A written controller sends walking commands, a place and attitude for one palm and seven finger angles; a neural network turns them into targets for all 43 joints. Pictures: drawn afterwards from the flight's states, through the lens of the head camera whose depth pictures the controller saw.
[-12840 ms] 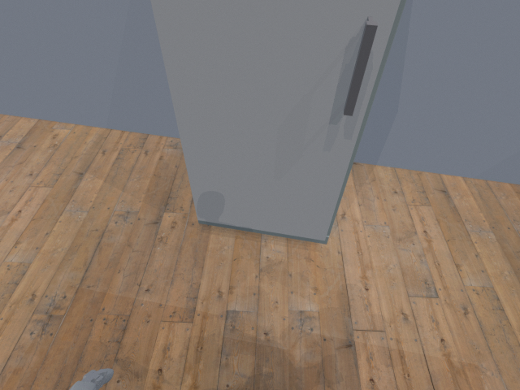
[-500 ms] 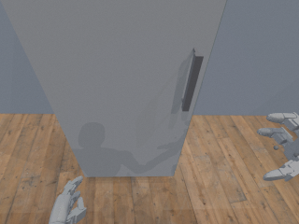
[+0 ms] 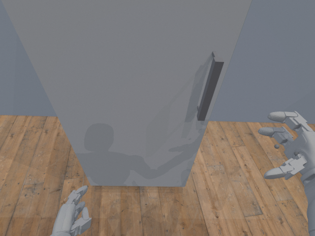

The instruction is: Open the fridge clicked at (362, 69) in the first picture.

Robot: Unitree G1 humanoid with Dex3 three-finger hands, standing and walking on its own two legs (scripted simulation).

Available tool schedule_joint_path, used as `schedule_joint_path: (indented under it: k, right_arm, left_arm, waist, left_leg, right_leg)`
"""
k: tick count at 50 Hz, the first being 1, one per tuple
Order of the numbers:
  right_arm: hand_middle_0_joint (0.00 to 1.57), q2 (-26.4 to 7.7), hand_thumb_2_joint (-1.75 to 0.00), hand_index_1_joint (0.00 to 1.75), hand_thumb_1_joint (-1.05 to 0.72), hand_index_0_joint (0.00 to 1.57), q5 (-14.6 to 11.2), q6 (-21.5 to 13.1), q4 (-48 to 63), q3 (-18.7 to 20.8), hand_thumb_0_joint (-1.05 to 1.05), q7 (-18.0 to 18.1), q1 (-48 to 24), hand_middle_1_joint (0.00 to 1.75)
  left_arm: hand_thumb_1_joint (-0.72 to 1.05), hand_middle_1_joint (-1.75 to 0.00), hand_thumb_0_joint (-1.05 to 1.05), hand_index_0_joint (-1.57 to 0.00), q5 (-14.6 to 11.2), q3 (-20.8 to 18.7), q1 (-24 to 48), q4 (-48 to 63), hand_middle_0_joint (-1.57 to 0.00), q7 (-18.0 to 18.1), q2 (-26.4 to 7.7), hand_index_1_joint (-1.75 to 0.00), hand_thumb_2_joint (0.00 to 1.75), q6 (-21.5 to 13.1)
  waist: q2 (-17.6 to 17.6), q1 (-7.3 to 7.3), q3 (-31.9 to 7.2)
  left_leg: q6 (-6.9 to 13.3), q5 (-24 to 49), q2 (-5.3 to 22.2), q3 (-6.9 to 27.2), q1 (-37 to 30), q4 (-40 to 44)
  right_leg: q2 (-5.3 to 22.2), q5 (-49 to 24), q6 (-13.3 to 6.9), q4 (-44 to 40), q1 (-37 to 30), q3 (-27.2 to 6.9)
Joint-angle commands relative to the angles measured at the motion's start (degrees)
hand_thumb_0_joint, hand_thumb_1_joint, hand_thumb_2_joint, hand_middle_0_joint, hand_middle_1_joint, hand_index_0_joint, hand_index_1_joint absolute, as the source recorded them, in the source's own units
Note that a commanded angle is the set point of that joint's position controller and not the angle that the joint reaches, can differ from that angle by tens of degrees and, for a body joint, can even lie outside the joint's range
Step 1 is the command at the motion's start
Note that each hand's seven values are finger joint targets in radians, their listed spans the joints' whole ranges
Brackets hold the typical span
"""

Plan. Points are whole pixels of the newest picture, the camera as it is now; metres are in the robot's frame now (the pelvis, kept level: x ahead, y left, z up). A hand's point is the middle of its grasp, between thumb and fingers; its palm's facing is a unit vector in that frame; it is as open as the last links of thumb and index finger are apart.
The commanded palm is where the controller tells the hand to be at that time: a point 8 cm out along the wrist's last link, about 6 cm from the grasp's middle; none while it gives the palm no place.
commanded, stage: move the hooked fingers beside the handle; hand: right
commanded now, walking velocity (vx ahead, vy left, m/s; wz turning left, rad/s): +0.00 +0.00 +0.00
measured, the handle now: (207, 88) +0.52 -0.13 +0.12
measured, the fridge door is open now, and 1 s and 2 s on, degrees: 0 0 0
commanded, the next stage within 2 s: none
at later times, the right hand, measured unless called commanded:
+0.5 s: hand (256, 126) +0.35 -0.22 +0.14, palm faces -0.01 +1.00 -0.01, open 14.0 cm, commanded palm +0.34 -0.28 +0.13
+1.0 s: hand (240, 107) +0.43 -0.21 +0.13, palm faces +0.01 +1.00 +0.00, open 14.0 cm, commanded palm +0.41 -0.26 +0.13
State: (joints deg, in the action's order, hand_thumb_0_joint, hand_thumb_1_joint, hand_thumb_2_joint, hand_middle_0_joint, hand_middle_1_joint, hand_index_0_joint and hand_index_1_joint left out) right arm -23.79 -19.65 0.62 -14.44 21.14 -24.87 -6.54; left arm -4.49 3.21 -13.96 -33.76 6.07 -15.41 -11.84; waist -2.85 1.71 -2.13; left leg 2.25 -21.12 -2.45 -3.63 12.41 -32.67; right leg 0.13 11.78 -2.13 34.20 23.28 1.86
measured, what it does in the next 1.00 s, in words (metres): stands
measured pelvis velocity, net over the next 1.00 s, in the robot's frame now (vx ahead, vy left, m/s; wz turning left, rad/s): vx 0.00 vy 0.00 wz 0.02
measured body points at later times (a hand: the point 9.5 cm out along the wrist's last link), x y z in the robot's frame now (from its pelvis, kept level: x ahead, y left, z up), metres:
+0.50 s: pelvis -0.01 +0.00 +0.00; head +0.00 +0.01 +0.45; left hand +0.14 +0.25 -0.09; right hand +0.35 -0.28 +0.14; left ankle -0.04 +0.09 -0.73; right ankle +0.07 -0.10 -0.73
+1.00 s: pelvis +0.00 +0.00 -0.01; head +0.03 +0.00 +0.44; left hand +0.08 +0.27 -0.11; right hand +0.42 -0.27 +0.13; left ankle -0.04 +0.09 -0.73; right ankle +0.07 -0.10 -0.73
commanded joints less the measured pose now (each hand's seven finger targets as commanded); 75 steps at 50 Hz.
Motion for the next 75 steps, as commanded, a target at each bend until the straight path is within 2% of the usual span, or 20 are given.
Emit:
schedule_joint_path:
  k: [1, 5, 14, 20, 24, 28, 32, 33, 35, 39, 47, 48, 52, 58, 61, 66, 70, 73, 74, 75]
  right_arm:
    - [0.30, -14.5, -0.30, 1.20, 0.50, 0.30, -0.8, -3.8, 10.7, 4.7, 0.00, 1.6, -20.5, 1.20]
    - [0.30, -14.9, -0.30, 1.20, 0.50, 0.30, 0.0, -4.6, 10.6, 5.2, 0.00, 2.7, -20.7, 1.20]
    - [0.30, -13.3, -0.30, 1.20, 0.50, 0.30, 1.1, -3.8, 2.3, 1.7, 0.00, 3.2, -28.0, 1.20]
    - [0.30, -12.8, -0.30, 1.20, 0.50, 0.30, 2.3, -6.3, 2.7, -0.1, 0.00, 4.8, -35.7, 1.20]
    - [0.30, -14.6, -0.30, 1.20, 0.50, 0.30, 2.8, -6.9, -4.2, 1.1, 0.00, 6.0, -37.7, 1.20]
    - [0.30, -16.3, -0.30, 1.20, 0.50, 0.30, 3.8, -7.0, -8.7, 1.5, 0.00, 6.7, -40.6, 1.20]
    - [0.30, -14.6, -0.30, 1.20, 0.50, 0.30, 4.5, -8.8, -9.0, -0.3, 0.00, 6.9, -45.4, 1.20]
    - [0.30, -14.6, -0.30, 1.20, 0.50, 0.30, 4.1, -9.6, -8.8, -0.1, 0.00, 6.9, -44.5, 1.20]
    - [0.30, -14.4, -0.30, 1.20, 0.50, 0.30, 4.1, -10.0, -10.2, -0.2, 0.00, 6.6, -44.7, 1.20]
    - [0.30, -16.0, -0.30, 1.20, 0.50, 0.30, 4.3, -9.6, -16.5, 1.0, 0.00, 6.9, -46.5, 1.20]
    - [0.30, -16.6, -0.30, 1.20, 0.50, 0.30, 6.3, -12.8, -20.0, -0.7, 0.00, 8.0, -59.1, 1.20]
    - [0.30, -17.1, -0.30, 1.20, 0.50, 0.30, 6.0, -13.7, -20.3, -0.2, 0.00, 8.2, -59.2, 1.20]
    - [0.30, -16.4, -0.30, 1.20, 0.50, 0.30, 6.7, -14.5, -25.6, -1.0, 0.00, 7.8, -60.8, 1.20]
    - [0.30, -17.1, -0.30, 1.20, 0.50, 0.30, 7.4, -13.7, -32.4, -0.4, 0.00, 8.0, -62.2, 1.20]
    - [0.30, -18.5, -0.30, 1.20, 0.50, 0.30, 8.0, -14.8, -32.5, 0.6, 0.00, 8.5, -65.1, 1.20]
    - [0.30, -17.8, -0.30, 1.20, 0.50, 0.30, 8.4, -17.2, -28.5, 1.3, 0.00, 9.3, -63.0, 1.20]
    - [0.30, -19.8, -0.30, 1.20, 0.50, 0.30, 8.1, -15.9, -28.2, 3.6, 0.00, 8.8, -56.1, 1.20]
    - [0.30, -19.6, -0.30, 1.20, 0.50, 0.30, 7.6, -14.6, -27.9, 3.2, 0.00, 8.2, -55.4, 1.20]
    - [0.30, -21.0, -0.30, 1.20, 0.50, 0.30, 8.1, -14.5, -26.8, 4.1, 0.00, 8.1, -55.8, 1.20]
    - [0.30, -18.6, -0.30, 1.20, 0.50, 0.30, 7.9, -14.6, -24.7, 1.7, 0.00, 7.9, -57.4, 1.20]
  left_arm:
    - [0.90, -0.30, 0.00, -0.20, -0.3, -2.8, 5.1, 8.5, -0.20, 0.5, -7.5, -0.30, 0.90, -2.1]
    - [0.90, -0.30, 0.00, -0.20, 0.1, -3.0, 4.6, 8.4, -0.20, 0.3, -7.4, -0.30, 0.90, -1.6]
    - [0.90, -0.30, 0.00, -0.20, -0.2, -3.1, 3.9, 7.2, -0.20, 0.4, -7.8, -0.30, 0.90, 0.3]
    - [0.90, -0.30, 0.00, -0.20, 0.2, -3.4, 2.8, 6.6, -0.20, 0.2, -7.9, -0.30, 0.90, 0.9]
    - [0.90, -0.30, 0.00, -0.20, 0.0, -3.4, 1.8, 5.4, -0.20, 0.2, -8.3, -0.30, 0.90, 1.8]
    - [0.90, -0.30, 0.00, -0.20, 0.1, -3.7, 0.4, 5.0, -0.20, 0.0, -8.6, -0.30, 0.90, 2.8]
    - [0.90, -0.30, 0.00, -0.20, 0.2, -3.9, -0.3, 4.7, -0.20, -0.4, -8.5, -0.30, 0.90, 3.1]
    - [0.90, -0.30, 0.00, -0.20, 0.4, -4.1, -1.0, 4.9, -0.20, -0.5, -8.6, -0.30, 0.90, 3.2]
    - [0.90, -0.30, 0.00, -0.20, 0.3, -4.2, -1.3, 4.8, -0.20, -0.7, -8.7, -0.30, 0.90, 3.6]
    - [0.90, -0.30, 0.00, -0.20, 0.2, -4.4, -2.5, 3.8, -0.20, -0.8, -9.2, -0.30, 0.90, 4.5]
    - [0.90, -0.30, 0.00, -0.20, 0.5, -4.7, -5.3, 2.6, -0.20, -1.0, -9.4, -0.30, 0.90, 6.0]
    - [0.90, -0.30, 0.00, -0.20, 0.7, -5.0, -6.2, 2.5, -0.20, -1.1, -9.5, -0.30, 0.90, 6.1]
    - [0.90, -0.30, 0.00, -0.20, 0.7, -5.1, -7.1, 1.5, -0.20, -1.4, -9.7, -0.30, 0.90, 6.7]
    - [0.90, -0.30, 0.00, -0.20, 1.2, -5.4, -9.8, 1.4, -0.20, -1.9, -10.1, -0.30, 0.90, 8.2]
    - [0.90, -0.30, 0.00, -0.20, 1.3, -5.5, -10.5, 1.2, -0.20, -2.2, -10.3, -0.30, 0.90, 8.8]
    - [0.90, -0.30, 0.00, -0.20, 1.7, -6.0, -11.0, 2.0, -0.20, -2.9, -10.2, -0.30, 0.90, 9.5]
    - [0.90, -0.30, 0.00, -0.20, 1.4, -6.2, -10.8, 3.2, -0.20, -3.0, -10.3, -0.30, 0.90, 10.4]
    - [0.90, -0.30, 0.00, -0.20, 1.2, -6.0, -10.9, 3.8, -0.20, -2.8, -10.1, -0.30, 0.90, 11.1]
    - [0.90, -0.30, 0.00, -0.20, 1.0, -6.0, -10.4, 3.8, -0.20, -2.7, -10.2, -0.30, 0.90, 11.2]
    - [0.90, -0.30, 0.00, -0.20, 0.9, -5.9, -10.1, 4.1, -0.20, -2.8, -9.9, -0.30, 0.90, 11.3]
  waist:
    - [-0.9, -0.91, -11.0]
    - [-2.0, -0.47, -13.9]
    - [0.0, -1.95, -10.6]
    - [-2.0, -2.68, -14.8]
    - [1.6, -3.13, -11.7]
    - [0.8, -3.08, -13.3]
    - [-3.7, -3.66, -15.9]
    - [-0.7, -3.49, -17.2]
    - [-0.4, -3.61, -17.6]
    - [2.7, -4.16, -13.9]
    - [-2.1, -6.12, -17.9]
    - [0.2, -6.26, -19.1]
    - [-2.3, -6.60, -19.3]
    - [0.6, -6.84, -19.4]
    - [-0.3, -7.26, -20.7]
    - [-3.0, -6.12, -25.6]
    - [-0.4, -4.69, -25.1]
    - [1.1, -5.35, -21.8]
    - [-0.3, -4.98, -21.6]
    - [-1.8, -5.77, -21.6]
  left_leg:
    - [-1.8, 14.2, 0.9, 2.1, 10.1, 6.2]
    - [-1.5, 16.2, 1.0, 2.3, 8.7, 5.7]
    - [-1.7, 12.4, 1.1, 2.7, 11.0, 6.5]
    - [-1.3, 12.6, 0.9, 2.5, 11.3, 5.6]
    - [-1.5, 9.7, 0.8, 2.8, 12.2, 6.1]
    - [-1.6, 10.0, 1.1, 3.3, 11.4, 5.8]
    - [-1.2, 11.3, 0.7, 3.0, 13.2, 4.9]
    - [-1.2, 12.6, 0.7, 3.0, 11.4, 4.7]
    - [-1.5, 14.1, 0.5, 3.1, 11.9, 4.1]
    - [-1.9, 13.9, 0.6, 3.6, 13.1, 4.4]
    - [-1.6, 12.9, 0.4, 3.6, 15.9, 2.8]
    - [-1.6, 13.6, 0.3, 3.6, 14.8, 2.6]
    - [-1.5, 13.4, 0.1, 3.3, 17.4, 1.9]
    - [-1.6, 15.7, 0.1, 3.0, 16.9, 0.8]
    - [-1.6, 16.9, -0.1, 3.2, 18.0, 0.0]
    - [-1.2, 18.8, -0.8, 2.7, 18.1, -1.4]
    - [-1.5, 23.0, -0.8, 3.1, 14.6, -1.6]
    - [-1.6, 23.6, -0.6, 3.1, 13.8, -1.0]
    - [-1.7, 24.1, -0.7, 3.4, 14.6, -1.2]
    - [-1.6, 23.1, -0.8, 3.1, 15.4, -1.1]
  right_leg:
    - [0.3, -5.8, -0.5, -3.4, -17.0, -4.2]
    - [0.3, -8.1, -0.5, -2.9, -18.2, -4.1]
    - [0.3, -3.8, -0.7, -2.8, -15.1, -3.9]
    - [0.5, -5.2, -0.6, -2.3, -17.7, -4.4]
    - [0.6, -2.0, -0.8, -2.6, -14.3, -4.4]
    - [0.5, -2.3, -0.9, -1.8, -13.3, -3.8]
    - [0.7, -4.2, -0.5, -1.2, -16.5, -4.3]
    - [0.6, -5.4, -0.8, -0.7, -15.7, -4.2]
    - [0.7, -6.0, -0.8, -0.6, -15.7, -3.9]
    - [0.6, -4.3, -1.3, -0.1, -12.1, -3.3]
    - [0.8, -5.3, -0.9, 1.4, -14.0, -4.0]
    - [0.9, -6.1, -1.2, 2.0, -13.6, -3.9]
    - [1.1, -6.4, -0.8, 2.5, -14.5, -4.3]
    - [0.9, -8.4, -1.2, 3.8, -11.2, -4.0]
    - [1.2, -9.6, -1.0, 4.4, -11.9, -4.1]
    - [1.5, -14.0, -0.6, 5.3, -16.2, -4.4]
    - [1.2, -15.6, -1.0, 5.3, -13.4, -3.4]
    - [1.0, -14.9, -1.4, 5.3, -10.9, -2.8]
    - [1.1, -15.0, -1.3, 5.1, -11.1, -2.8]
    - [1.1, -14.8, -1.2, 5.0, -12.5, -3.0]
